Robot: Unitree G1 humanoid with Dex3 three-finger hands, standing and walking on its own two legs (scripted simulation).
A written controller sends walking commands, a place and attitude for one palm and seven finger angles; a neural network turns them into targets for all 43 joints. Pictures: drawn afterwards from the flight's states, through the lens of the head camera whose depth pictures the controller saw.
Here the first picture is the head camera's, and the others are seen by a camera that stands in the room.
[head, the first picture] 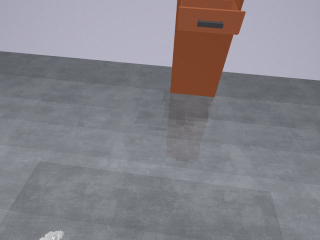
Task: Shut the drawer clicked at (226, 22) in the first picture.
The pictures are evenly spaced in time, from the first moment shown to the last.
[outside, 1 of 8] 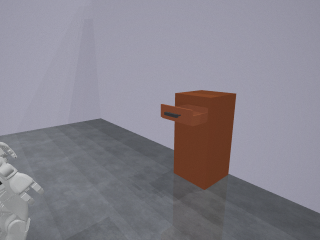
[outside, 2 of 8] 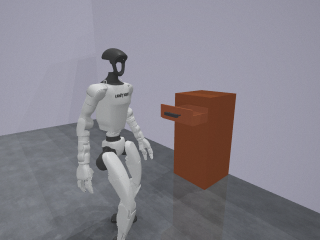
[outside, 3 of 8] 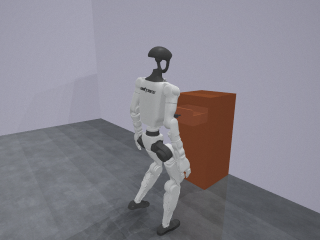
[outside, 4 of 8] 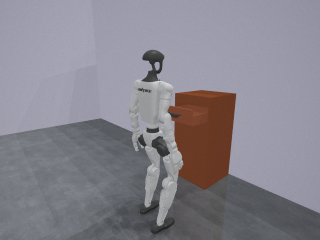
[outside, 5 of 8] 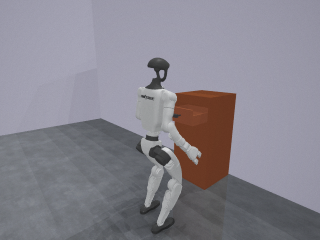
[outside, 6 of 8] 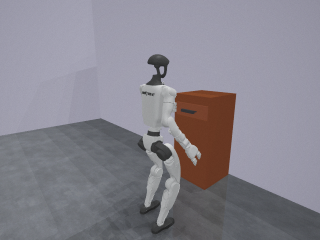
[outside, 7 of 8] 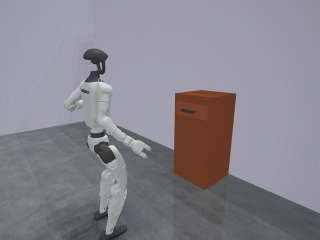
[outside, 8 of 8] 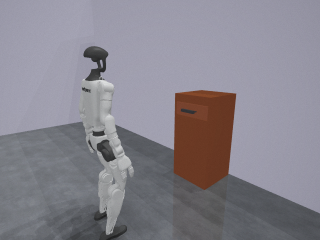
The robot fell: no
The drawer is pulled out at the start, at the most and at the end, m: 0.22 0.22 0.00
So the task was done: yes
